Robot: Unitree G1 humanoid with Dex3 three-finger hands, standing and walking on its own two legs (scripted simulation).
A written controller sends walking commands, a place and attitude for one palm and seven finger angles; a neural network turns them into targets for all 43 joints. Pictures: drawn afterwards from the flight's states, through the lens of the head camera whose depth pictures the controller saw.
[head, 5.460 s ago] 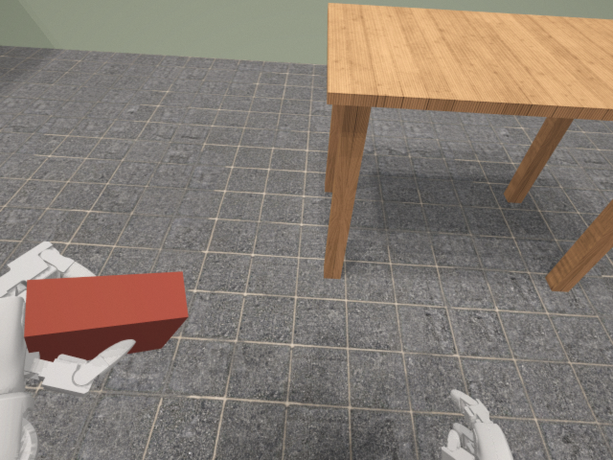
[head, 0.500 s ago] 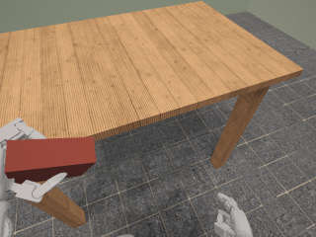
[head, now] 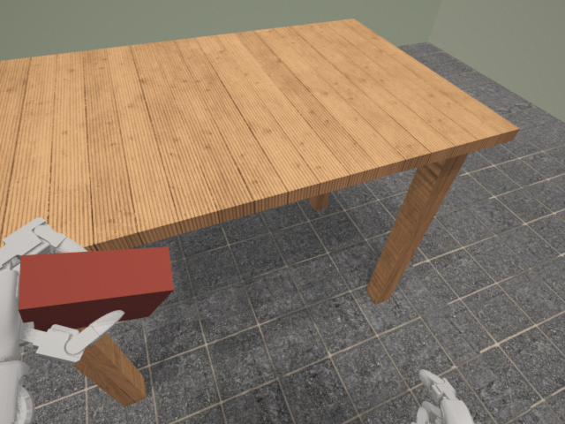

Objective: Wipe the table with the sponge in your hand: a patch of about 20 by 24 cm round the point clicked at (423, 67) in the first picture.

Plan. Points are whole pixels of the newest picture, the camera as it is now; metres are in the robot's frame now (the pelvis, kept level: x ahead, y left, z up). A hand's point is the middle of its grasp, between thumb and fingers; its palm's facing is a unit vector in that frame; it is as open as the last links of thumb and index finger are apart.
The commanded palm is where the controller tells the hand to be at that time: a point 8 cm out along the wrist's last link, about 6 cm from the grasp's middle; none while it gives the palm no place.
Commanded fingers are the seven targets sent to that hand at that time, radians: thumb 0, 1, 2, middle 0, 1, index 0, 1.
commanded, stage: come to a stop and stand still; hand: left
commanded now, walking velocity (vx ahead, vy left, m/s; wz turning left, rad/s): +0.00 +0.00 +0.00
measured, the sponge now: (118, 289) +0.23 +0.20 +0.14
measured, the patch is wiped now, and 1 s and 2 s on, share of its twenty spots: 0.00 0.00 0.00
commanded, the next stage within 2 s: look again from close up in 0.66 s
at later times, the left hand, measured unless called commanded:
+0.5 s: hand (68, 274) +0.23 +0.25 +0.16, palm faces +0.41 -0.83 -0.37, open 9.2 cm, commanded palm +0.18 +0.29 +0.18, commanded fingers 0.00 0.10 1.30 -1.20 -1.60 -1.20 -1.60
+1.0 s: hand (64, 250) +0.26 +0.27 +0.16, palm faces +0.35 -0.85 -0.39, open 9.2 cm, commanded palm +0.20 +0.30 +0.18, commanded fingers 0.00 0.10 1.30 -1.20 -1.60 -1.20 -1.60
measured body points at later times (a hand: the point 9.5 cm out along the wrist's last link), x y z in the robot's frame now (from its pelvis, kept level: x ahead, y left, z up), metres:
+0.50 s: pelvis +0.02 +0.01 +0.00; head +0.03 +0.02 +0.45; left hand +0.20 +0.29 +0.18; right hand +0.19 -0.21 -0.08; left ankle +0.07 +0.12 -0.73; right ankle +0.06 -0.10 -0.73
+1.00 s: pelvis +0.03 +0.03 +0.01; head +0.06 +0.04 +0.45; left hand +0.23 +0.31 +0.18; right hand +0.20 -0.20 -0.07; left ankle +0.07 +0.12 -0.73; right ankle +0.06 -0.10 -0.73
